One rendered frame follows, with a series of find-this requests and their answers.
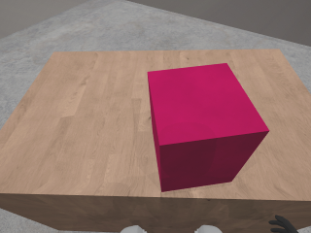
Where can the robot right hand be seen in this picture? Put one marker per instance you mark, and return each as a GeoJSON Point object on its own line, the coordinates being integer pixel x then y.
{"type": "Point", "coordinates": [281, 221]}

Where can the carton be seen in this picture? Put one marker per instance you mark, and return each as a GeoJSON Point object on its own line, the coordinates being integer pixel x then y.
{"type": "Point", "coordinates": [205, 126]}

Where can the pedestal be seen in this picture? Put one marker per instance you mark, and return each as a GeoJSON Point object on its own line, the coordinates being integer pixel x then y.
{"type": "Point", "coordinates": [78, 151]}

